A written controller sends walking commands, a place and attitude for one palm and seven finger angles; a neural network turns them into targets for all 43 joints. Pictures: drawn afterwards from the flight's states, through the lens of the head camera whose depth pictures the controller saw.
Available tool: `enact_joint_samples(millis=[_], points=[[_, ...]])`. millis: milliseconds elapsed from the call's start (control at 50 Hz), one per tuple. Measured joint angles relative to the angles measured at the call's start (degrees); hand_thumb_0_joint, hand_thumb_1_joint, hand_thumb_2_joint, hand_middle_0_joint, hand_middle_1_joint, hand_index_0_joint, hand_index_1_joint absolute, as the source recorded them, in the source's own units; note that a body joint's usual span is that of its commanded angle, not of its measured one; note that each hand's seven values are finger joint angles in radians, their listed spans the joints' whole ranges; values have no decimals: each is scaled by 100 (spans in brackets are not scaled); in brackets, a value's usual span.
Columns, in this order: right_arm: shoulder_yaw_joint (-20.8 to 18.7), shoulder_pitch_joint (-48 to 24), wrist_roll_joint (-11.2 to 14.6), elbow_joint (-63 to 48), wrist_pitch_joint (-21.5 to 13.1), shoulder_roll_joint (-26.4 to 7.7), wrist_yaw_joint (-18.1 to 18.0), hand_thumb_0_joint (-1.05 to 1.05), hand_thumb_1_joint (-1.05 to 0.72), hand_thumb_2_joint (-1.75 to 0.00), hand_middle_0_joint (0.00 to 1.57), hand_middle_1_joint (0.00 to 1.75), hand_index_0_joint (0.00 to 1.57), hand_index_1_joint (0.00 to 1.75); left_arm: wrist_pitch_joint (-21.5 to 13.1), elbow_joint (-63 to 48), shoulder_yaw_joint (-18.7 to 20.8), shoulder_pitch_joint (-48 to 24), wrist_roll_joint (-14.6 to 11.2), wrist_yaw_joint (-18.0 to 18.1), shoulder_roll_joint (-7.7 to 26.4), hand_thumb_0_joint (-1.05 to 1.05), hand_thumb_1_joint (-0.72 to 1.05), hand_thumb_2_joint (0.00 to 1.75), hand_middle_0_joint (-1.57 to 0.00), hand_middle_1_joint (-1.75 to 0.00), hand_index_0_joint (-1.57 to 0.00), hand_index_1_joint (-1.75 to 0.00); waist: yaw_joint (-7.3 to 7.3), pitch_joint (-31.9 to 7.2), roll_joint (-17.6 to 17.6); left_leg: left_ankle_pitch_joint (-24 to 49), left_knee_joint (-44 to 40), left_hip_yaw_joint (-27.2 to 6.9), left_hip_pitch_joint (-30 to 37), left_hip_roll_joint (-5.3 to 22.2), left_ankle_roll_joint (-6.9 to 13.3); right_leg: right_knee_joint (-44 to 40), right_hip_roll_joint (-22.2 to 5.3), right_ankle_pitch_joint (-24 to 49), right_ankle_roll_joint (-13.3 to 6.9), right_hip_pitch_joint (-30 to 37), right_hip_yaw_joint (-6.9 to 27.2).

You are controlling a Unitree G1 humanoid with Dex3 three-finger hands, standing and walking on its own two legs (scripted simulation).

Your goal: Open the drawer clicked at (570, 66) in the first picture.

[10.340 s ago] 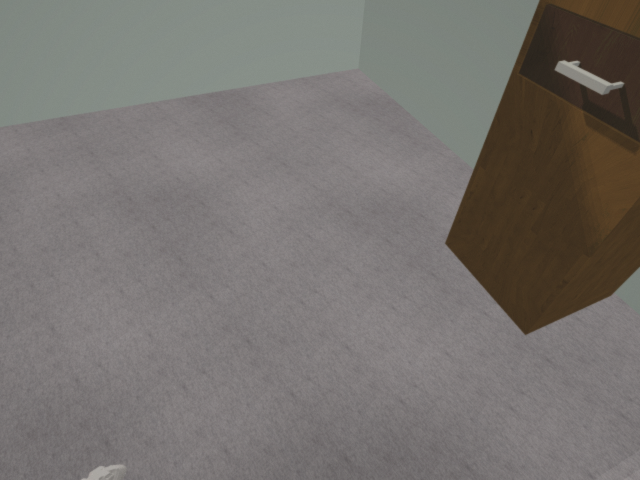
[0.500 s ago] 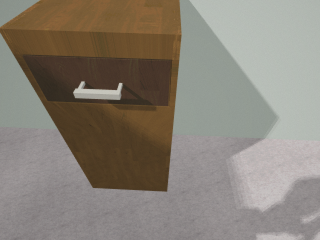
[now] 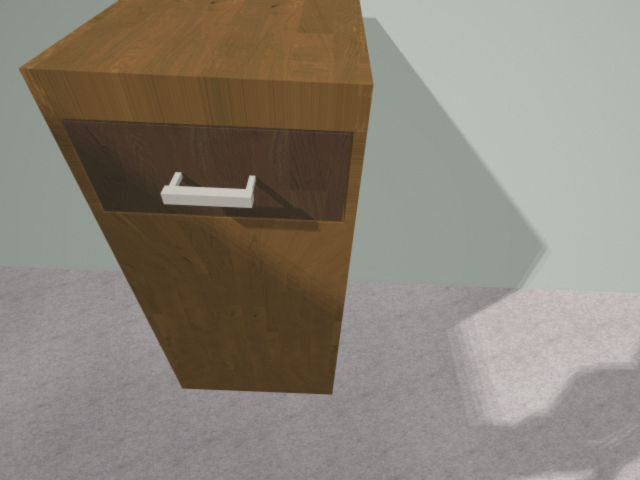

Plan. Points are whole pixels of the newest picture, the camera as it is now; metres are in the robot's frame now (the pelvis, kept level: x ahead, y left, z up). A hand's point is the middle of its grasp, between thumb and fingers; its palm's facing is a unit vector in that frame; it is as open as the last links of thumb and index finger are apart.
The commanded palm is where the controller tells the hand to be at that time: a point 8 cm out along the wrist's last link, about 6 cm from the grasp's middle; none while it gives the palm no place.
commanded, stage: raise the hand with hooked fingers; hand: left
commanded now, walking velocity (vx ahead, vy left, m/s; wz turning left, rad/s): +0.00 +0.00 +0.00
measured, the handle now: (211, 188) +0.52 +0.21 +0.08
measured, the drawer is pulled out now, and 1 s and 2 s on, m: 0.00 0.00 0.00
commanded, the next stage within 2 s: move the hooked fingers above the handle in 1.90 s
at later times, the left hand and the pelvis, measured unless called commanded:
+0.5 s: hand out of the picture +0.13 +0.21 -0.05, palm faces -0.06 -0.16 -0.98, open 9.0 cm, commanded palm +0.14 +0.22 +0.04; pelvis -0.03 -0.02 -0.03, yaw +1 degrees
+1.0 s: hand (126, 326) +0.26 +0.24 +0.09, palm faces +0.11 -0.08 -0.99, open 12.0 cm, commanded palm +0.23 +0.24 +0.15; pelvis +0.03 -0.01 +0.00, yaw +3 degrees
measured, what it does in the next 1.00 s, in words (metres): stands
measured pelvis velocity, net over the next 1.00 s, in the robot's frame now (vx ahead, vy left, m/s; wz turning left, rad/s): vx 0.03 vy -0.01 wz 0.05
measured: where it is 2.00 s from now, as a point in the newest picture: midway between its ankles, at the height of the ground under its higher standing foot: outside the picture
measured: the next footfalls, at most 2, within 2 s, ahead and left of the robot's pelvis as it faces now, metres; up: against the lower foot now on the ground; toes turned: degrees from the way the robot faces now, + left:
none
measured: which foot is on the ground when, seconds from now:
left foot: down 0.00-1.00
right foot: down 0.00-1.00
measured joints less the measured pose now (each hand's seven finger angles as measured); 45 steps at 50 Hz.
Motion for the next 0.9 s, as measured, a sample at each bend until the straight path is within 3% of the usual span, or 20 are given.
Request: enact_joint_samples(millis=[20, 40, 80, 140, 200, 260, 340, 400, 460, 500, 560, 640, 700, 780, 900], points=[[16, 11, 12, -24, 7, -6, 5, 1, -92, -90, 20, 30, 20, 30, -21, 32, -21, 10, 16, 34, -12, 1, 92, 89, -20, -30, -20, -30, 1, 18, 19, -1, 69, -6, -82, 12, 1, 5, 6, 25, 7, -48, -9], [67, 99, 89, -247, -24, -29, -27, 1, -92, -90, 20, 30, 20, 30, 356, -759, -76, 236, 266, 35, 20, 1, 91, 89, -20, -30, -20, -30, 38, 89, 3, -11, 129, 21, -126, 1, 13, 90, -8, 24, 4, -116, 18], [124, 354, 192, -679, -550, -74, -186, 1, -92, -90, 20, 30, 20, 30, 499, -2647, -253, 741, 668, 284, 218, 2, 91, 89, -20, -31, -20, -30, 169, 134, -64, 20, 118, 110, -159, -88, 19, 493, -63, -266, -158, -355, 143], [92, 466, 337, -1156, -1167, -196, -326, 2, -92, -90, 20, 30, 20, 30, 553, -4499, -450, 883, 1076, 802, 472, 2, 88, 88, -20, -32, -20, -32, 112, -61, 5, 45, 245, 77, -389, -253, 49, 859, -56, -430, -227, -650, 315], [73, 207, 208, -1640, -1312, -433, -289, 2, -91, -90, 20, 30, 20, 30, 429, -5390, -567, 444, 2125, 1208, 621, 2, 84, 86, -21, -35, -20, -34, -74, -265, 272, -46, 628, -43, -777, -311, 81, 1109, 27, -413, -146, -933, 459], [-11, -230, 15, -2145, -1051, -532, -111, 2, -91, -90, 20, 30, 20, 30, 182, -5576, -492, -50, 3424, 1599, 683, 2, 79, 84, -21, -38, -20, -38, -123, -473, 398, -151, 940, -45, -1173, -278, 22, 1391, 180, -602, -169, -1318, 630], [-82, -753, -47, -2806, -345, -518, 178, 1, -91, -90, 20, 30, 20, 30, -50, -5648, -436, 6, 4785, 1800, 635, 1, 71, 81, -21, -43, -21, -43, 86, -547, 198, -188, 1110, 147, -1445, -185, 9, 1577, 329, -411, -221, -1688, 860], [-131, -994, -88, -3129, 125, -561, 292, 1, -90, -90, 20, 30, 20, 30, -57, -5697, -558, 317, 5500, 1781, 624, 1, 64, 78, -21, -47, -22, -47, 303, -463, 7, -236, 1207, 138, -1540, -131, -21, 1673, 384, -464, -254, -1784, 846], [-199, -1128, -173, -3279, 418, -616, 278, 1, -90, -90, 20, 30, 20, 30, -37, -5752, -616, 617, 5952, 1820, 788, 1, 56, 75, -23, -52, -23, -52, 540, -387, -64, -311, 1347, 15, -1636, -74, -65, 1703, 428, -521, -300, -1800, 723], [-228, -1194, -254, -3278, 512, -614, 226, 1, -90, -90, 20, 30, 20, 30, -77, -5867, -566, 682, 6084, 1853, 1024, 1, 51, 73, -24, -55, -24, -55, 666, -358, -67, -378, 1467, -103, -1690, -50, -94, 1733, 446, -574, -308, -1783, 609], [-214, -1297, -327, -3180, 524, -558, 156, 1, -90, -90, 20, 30, 20, 30, -272, -6087, -367, 499, 6044, 1929, 1375, 1, 43, 70, -26, -60, -26, -59, 759, -321, 14, -490, 1635, -295, -1704, -26, -130, 1753, 460, -664, -343, -1679, 422], [-89, -1420, -307, -3041, 501, -415, 129, 1, -90, -90, 20, 30, 20, 30, -361, -6251, -177, -96, 5765, 1881, 1548, 1, 33, 66, -26, -66, -27, -65, 690, -311, 237, -579, 1677, -451, -1588, -27, -151, 1676, 456, -737, -349, -1467, 275], [51, -1419, -202, -2974, 599, -267, 146, 1, -90, -90, 20, 30, 20, 30, -105, -6277, -160, -447, 5576, 1608, 1492, 1, 27, 63, -27, -70, -27, -70, 600, -367, 362, -538, 1436, -410, -1390, -38, -138, 1478, 450, -703, -328, -1303, 330], [229, -1243, -91, -2969, 760, -161, 176, 1, -90, -90, 20, 30, 20, 30, 253, -6463, -220, -518, 5402, 992, 1483, 1, 18, 59, -27, -76, -27, -76, 499, -359, 412, -404, 915, -275, -1017, -57, -114, 1115, 445, -605, -302, -1041, 488], [237, -891, -83, -2887, 846, -346, 157, 1, -90, -90, 20, 30, 20, 30, 181, -7007, -145, -217, 5273, 531, 1719, 0, 5, 53, -28, -85, -28, -85, 481, -228, 446, -298, 413, -223, -613, -53, -92, 646, 457, -496, -268, -666, 566]])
